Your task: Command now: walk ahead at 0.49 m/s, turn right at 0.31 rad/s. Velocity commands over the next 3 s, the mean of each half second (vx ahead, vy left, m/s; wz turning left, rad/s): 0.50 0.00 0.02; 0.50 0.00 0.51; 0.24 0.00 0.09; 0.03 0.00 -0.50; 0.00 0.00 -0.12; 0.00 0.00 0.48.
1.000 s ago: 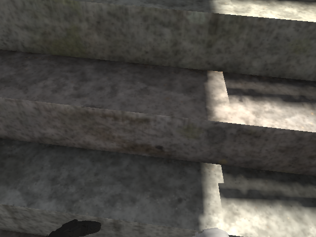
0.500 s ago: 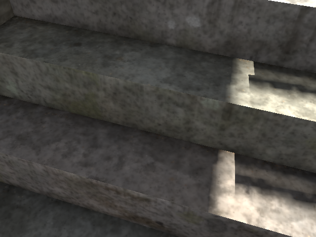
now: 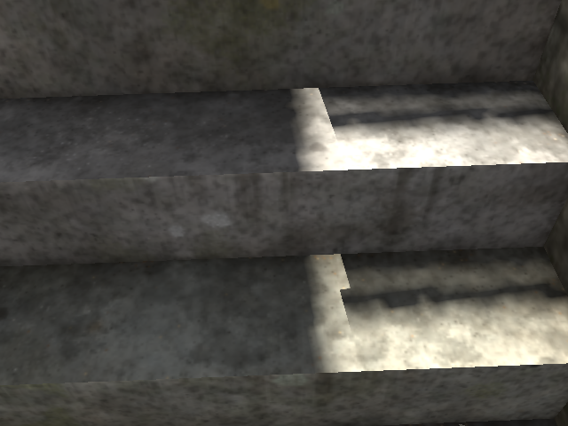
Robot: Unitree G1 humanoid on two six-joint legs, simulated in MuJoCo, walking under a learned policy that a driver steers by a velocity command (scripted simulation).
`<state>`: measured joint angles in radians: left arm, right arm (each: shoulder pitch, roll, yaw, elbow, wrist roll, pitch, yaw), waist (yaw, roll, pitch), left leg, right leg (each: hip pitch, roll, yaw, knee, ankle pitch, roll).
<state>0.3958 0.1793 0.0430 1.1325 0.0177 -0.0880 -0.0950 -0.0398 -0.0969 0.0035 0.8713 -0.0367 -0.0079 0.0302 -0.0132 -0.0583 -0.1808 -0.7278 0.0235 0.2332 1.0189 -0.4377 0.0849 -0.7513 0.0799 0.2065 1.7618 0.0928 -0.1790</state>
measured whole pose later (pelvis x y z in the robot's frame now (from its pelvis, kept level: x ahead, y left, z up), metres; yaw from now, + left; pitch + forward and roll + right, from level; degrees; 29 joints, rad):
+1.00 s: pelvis +0.48 +0.04 +0.42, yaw +16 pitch +7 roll +0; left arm 0.23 0.26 0.06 0.88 0.02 -0.10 -0.07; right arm 0.18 -0.20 -0.02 0.96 -0.04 0.00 0.05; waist -0.02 -0.04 -0.15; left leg -0.70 -0.10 0.05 1.02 -0.44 0.11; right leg -0.78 0.05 0.17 1.90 0.10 -0.15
